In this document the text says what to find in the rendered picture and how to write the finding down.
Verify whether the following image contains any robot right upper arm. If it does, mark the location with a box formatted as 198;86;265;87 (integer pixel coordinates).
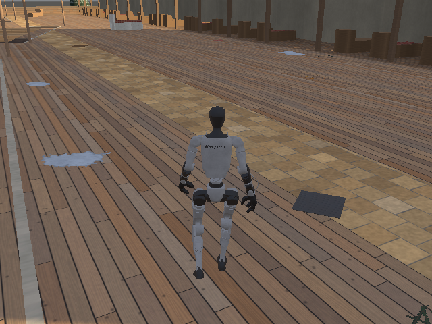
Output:
231;136;248;175

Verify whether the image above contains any robot left upper arm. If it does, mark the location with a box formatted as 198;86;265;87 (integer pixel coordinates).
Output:
184;135;203;171

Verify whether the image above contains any right robot shin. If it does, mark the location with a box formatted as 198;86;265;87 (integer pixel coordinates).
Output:
219;219;232;262

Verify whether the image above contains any robot right hand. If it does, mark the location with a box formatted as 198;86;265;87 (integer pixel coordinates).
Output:
241;195;257;213

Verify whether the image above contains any robot right forearm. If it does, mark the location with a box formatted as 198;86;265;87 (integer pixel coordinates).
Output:
241;164;255;196

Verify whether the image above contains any left robot foot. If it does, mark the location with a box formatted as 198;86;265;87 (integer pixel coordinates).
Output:
193;267;204;279

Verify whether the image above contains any robot left forearm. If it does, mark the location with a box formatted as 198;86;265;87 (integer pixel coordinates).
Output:
180;161;191;184

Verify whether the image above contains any robot left hand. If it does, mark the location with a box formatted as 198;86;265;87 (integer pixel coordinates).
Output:
178;181;194;194

